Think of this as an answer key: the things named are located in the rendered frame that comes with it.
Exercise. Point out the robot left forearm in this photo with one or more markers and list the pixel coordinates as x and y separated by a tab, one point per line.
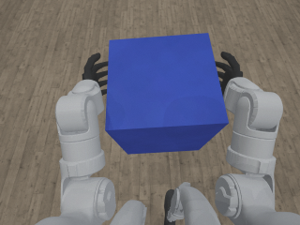
76	116

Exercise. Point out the right robot upper arm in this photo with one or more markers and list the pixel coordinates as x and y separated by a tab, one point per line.
248	200

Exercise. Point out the robot right hand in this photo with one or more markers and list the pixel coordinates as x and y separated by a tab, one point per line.
231	71

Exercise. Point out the left robot thigh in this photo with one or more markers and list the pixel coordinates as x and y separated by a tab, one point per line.
133	212

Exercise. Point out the robot thigh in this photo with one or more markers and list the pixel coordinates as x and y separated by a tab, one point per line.
196	208
133	212

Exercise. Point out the robot left hand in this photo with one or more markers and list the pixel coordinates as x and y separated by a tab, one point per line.
90	71

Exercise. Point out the right robot thigh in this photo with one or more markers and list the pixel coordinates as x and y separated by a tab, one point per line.
196	208

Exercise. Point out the carton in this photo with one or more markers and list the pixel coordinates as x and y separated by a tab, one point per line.
163	94

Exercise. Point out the left robot upper arm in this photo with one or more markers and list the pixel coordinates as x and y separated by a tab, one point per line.
89	201

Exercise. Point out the robot right forearm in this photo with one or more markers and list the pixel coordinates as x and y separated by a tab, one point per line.
257	114

